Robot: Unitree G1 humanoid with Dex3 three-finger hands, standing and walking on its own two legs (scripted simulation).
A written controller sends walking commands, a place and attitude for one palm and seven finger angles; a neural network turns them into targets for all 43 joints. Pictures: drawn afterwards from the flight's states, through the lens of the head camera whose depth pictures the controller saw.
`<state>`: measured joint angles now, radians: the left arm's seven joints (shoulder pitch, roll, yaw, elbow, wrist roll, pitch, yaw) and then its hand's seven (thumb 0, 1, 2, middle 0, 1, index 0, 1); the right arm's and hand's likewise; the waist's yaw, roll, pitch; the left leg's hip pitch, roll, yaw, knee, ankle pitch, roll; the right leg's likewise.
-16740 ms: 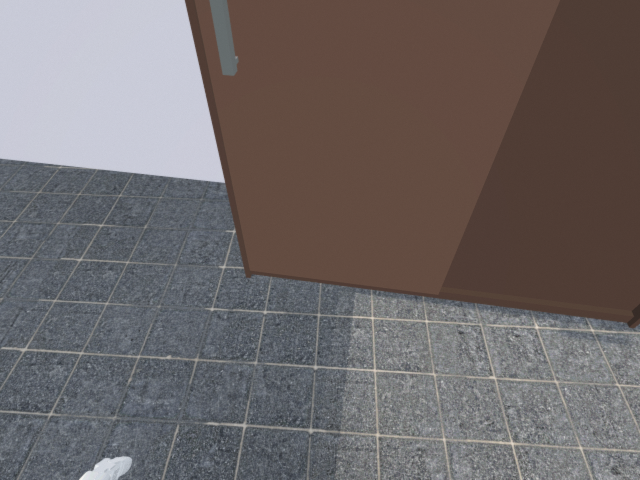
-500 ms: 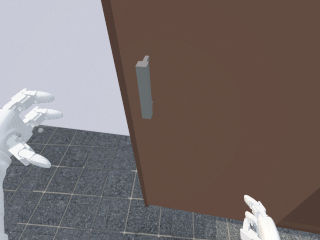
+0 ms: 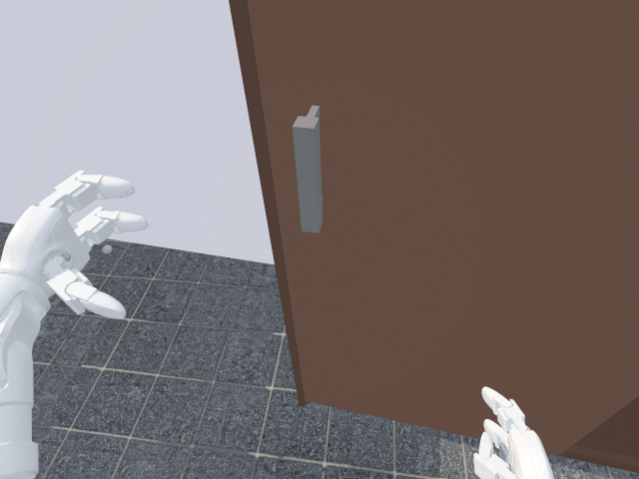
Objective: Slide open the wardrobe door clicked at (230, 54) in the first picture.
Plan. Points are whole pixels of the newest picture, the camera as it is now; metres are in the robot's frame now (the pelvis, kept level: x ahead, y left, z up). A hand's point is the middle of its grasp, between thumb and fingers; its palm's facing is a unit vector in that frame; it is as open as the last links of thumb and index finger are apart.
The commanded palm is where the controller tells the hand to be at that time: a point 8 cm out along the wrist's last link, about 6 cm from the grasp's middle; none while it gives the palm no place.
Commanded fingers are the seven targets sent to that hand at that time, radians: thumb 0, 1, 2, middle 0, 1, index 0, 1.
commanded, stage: move the hooked fingers beside the handle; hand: left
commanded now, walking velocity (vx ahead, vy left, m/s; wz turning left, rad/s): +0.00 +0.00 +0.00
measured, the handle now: (313, 170) +0.46 +0.07 +0.17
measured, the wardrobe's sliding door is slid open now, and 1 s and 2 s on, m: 0.00 0.00 0.00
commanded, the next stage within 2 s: none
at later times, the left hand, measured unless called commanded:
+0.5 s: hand (173, 225) +0.33 +0.21 +0.18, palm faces -0.05 -1.00 -0.07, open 14.0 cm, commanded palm +0.31 +0.25 +0.19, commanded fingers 0.00 -0.50 0.30 -0.30 -1.20 -0.30 -1.20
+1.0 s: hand (219, 204) +0.38 +0.17 +0.18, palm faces -0.06 -1.00 -0.04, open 14.0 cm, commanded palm +0.36 +0.22 +0.18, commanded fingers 0.00 -0.50 0.30 -0.30 -1.20 -0.30 -1.20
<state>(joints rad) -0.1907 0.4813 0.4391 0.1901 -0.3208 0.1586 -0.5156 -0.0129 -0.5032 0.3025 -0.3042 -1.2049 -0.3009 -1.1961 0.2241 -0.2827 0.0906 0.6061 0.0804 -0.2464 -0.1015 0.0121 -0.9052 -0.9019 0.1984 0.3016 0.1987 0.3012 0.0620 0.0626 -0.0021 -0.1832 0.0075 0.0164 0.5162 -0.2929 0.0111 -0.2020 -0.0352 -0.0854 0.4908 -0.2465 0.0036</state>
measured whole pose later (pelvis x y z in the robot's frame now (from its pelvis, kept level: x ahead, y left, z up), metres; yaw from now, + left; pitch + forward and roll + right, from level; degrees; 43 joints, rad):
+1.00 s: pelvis +0.01 -0.01 +0.00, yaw -1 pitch +0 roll +0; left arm -0.42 0.35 0.27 0.34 -0.24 0.15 -0.30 -0.01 -0.50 0.30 -0.30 -1.20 -0.30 -1.20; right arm 0.23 -0.28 0.06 0.63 0.08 -0.17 -0.11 0.01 -0.91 -0.90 0.20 0.30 0.20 0.30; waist 0.01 0.06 -0.01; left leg -0.19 0.02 0.03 0.49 -0.29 -0.01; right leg -0.24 -0.02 -0.07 0.50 -0.26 -0.01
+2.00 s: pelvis +0.00 -0.01 +0.00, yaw -2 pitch -1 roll +0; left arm -0.51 0.24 0.19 0.43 -0.19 0.10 -0.16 -0.01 -0.50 0.30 -0.31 -1.21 -0.30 -1.20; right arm 0.22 -0.25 0.06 0.64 0.07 -0.10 -0.08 0.01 -0.91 -0.90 0.20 0.30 0.20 0.30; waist 0.00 0.05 -0.03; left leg -0.18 0.01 0.05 0.47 -0.27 0.00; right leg -0.24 -0.03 -0.05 0.49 -0.24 -0.01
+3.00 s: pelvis +0.01 -0.01 +0.00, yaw -3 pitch +0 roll +0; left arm -0.60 0.21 0.16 0.51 -0.18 0.10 -0.09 -0.01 -0.50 0.30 -0.30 -1.20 -0.30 -1.20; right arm 0.23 -0.24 0.05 0.65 0.06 -0.08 -0.07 0.01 -0.91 -0.90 0.20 0.30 0.20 0.30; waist -0.01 0.04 -0.03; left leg -0.19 0.02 0.06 0.46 -0.27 0.00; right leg -0.25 -0.02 -0.04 0.48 -0.23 -0.01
